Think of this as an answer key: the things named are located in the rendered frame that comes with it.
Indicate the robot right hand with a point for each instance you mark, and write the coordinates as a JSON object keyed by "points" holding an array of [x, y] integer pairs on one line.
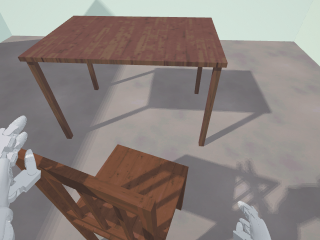
{"points": [[255, 229]]}

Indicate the robot left forearm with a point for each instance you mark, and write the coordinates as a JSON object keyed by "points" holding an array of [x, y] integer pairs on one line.
{"points": [[6, 229]]}

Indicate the robot left hand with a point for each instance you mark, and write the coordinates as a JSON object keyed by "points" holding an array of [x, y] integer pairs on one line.
{"points": [[10, 144]]}

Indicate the chair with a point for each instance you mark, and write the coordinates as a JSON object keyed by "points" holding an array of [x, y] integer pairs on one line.
{"points": [[132, 197]]}

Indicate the table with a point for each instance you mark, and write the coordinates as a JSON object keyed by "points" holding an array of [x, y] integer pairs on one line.
{"points": [[130, 40]]}

